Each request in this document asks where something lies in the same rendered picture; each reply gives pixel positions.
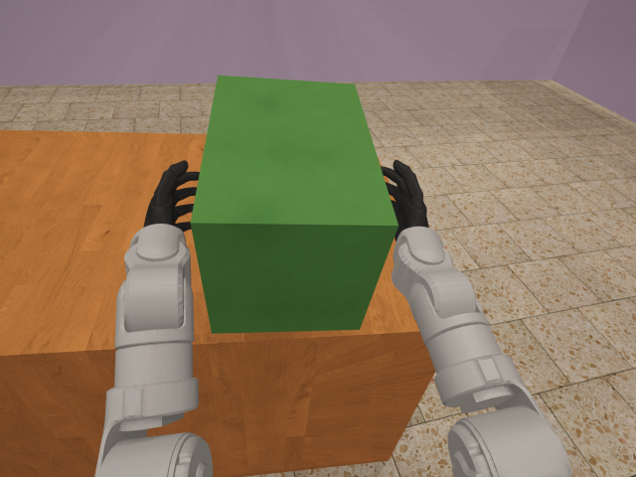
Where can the right robot upper arm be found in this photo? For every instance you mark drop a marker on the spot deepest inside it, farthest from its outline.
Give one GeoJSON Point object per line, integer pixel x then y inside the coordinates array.
{"type": "Point", "coordinates": [509, 442]}

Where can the right robot forearm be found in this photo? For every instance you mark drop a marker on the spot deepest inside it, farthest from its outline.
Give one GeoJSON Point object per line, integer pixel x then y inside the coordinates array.
{"type": "Point", "coordinates": [471, 370]}

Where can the left robot forearm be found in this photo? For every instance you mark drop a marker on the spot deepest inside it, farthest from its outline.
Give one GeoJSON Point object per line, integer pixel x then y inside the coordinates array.
{"type": "Point", "coordinates": [154, 331]}

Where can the left robot hand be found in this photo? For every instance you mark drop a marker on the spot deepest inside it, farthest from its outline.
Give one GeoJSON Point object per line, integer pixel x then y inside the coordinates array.
{"type": "Point", "coordinates": [161, 209]}

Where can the pedestal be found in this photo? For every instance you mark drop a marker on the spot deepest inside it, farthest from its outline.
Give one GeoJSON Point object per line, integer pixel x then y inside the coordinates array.
{"type": "Point", "coordinates": [269, 402]}

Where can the right robot hand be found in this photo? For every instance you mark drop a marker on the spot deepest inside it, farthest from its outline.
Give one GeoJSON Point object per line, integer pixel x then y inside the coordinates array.
{"type": "Point", "coordinates": [409, 206]}

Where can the carton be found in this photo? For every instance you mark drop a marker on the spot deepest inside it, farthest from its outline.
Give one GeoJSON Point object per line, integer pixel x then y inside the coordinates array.
{"type": "Point", "coordinates": [292, 220]}

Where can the left robot upper arm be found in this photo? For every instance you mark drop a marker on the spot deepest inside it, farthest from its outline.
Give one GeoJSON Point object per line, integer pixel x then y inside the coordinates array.
{"type": "Point", "coordinates": [172, 455]}

